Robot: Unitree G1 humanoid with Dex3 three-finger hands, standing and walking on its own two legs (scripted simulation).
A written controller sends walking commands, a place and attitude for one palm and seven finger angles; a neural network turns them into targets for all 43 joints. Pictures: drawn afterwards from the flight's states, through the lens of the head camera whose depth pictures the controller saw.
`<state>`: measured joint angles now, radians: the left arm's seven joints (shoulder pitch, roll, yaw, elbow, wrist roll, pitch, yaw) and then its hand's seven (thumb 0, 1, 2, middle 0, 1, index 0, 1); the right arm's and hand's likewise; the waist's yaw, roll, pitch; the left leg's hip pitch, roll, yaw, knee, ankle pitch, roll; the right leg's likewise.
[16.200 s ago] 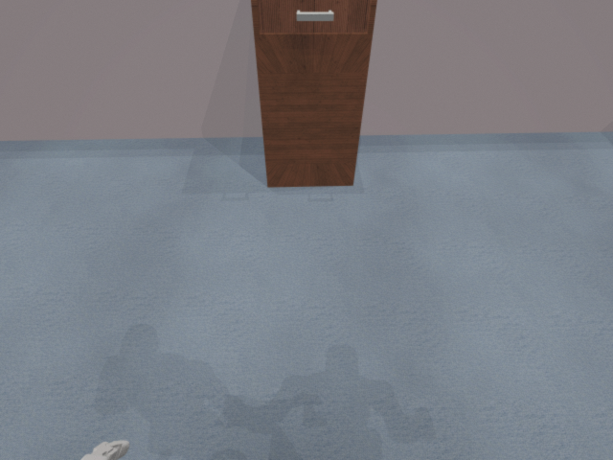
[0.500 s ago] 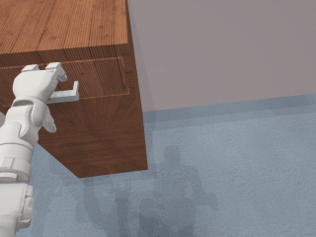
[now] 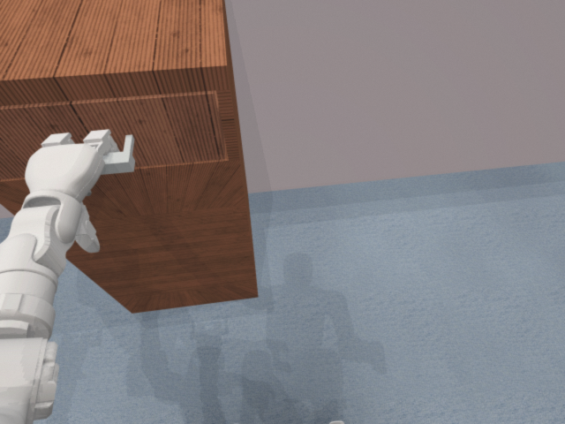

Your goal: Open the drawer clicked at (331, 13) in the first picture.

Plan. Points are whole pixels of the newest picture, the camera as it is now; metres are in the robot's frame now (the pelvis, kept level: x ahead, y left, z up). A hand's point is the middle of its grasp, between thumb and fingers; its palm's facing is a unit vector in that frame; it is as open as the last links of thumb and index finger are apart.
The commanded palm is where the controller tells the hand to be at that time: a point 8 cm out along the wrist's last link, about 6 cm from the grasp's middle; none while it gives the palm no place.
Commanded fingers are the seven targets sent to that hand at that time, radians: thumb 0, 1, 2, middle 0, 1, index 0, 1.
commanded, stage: lower the fingers behind the handle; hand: left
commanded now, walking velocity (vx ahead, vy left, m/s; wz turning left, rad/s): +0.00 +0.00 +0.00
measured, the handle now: (89, 154) +0.48 +0.31 +0.07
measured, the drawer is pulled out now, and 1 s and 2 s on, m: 0.00 0.00 0.06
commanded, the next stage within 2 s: close the thumb around the handle in 0.58 s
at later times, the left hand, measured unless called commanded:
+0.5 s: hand (84, 190) +0.44 +0.31 +0.05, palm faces -0.08 -0.02 -1.00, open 13.8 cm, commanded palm +0.42 +0.31 +0.10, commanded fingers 0.00 -0.50 0.30 -0.30 -1.20 -0.30 -1.20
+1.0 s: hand (85, 189) +0.44 +0.31 +0.05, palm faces -0.07 -0.02 -1.00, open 11.0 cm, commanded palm +0.42 +0.31 +0.10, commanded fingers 0.00 0.45 0.71 -0.37 -1.30 -0.37 -1.30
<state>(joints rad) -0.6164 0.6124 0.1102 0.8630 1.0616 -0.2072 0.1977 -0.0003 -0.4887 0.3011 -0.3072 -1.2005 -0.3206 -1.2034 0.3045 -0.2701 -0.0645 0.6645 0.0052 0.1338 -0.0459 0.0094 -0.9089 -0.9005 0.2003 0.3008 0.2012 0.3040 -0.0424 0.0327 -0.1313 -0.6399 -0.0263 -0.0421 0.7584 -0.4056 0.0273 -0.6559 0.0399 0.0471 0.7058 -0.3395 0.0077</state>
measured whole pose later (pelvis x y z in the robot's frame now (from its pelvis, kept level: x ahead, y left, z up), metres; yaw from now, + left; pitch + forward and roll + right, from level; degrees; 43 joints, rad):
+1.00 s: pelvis -0.01 +0.00 +0.00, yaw +0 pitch +18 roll -2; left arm -0.70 0.64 0.07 0.98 1.06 -0.15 0.20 0.00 -0.05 0.49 -0.33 -1.24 -0.33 -1.25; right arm 0.33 -0.26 -0.04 0.67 0.02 0.13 -0.05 0.01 -0.91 -0.90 0.20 0.30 0.20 0.30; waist -0.06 0.04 -0.15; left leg -0.69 -0.02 -0.04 0.79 -0.41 0.03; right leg -0.70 0.04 0.04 0.73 -0.34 0.01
